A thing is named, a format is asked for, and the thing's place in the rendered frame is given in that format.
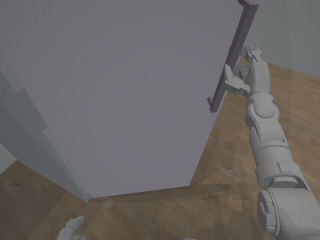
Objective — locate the left robot hand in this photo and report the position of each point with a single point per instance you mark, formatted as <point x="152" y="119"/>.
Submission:
<point x="72" y="225"/>

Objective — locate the robot right forearm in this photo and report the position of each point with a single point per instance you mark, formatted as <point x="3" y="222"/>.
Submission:
<point x="275" y="165"/>

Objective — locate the fridge door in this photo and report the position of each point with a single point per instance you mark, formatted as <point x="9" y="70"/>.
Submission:
<point x="123" y="84"/>

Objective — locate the right robot hand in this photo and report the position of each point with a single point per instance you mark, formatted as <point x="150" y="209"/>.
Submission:
<point x="256" y="75"/>

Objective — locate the right robot upper arm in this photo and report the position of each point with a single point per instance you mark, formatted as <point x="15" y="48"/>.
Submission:
<point x="288" y="213"/>

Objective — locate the handle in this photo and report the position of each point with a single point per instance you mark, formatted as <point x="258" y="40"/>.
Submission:
<point x="248" y="14"/>

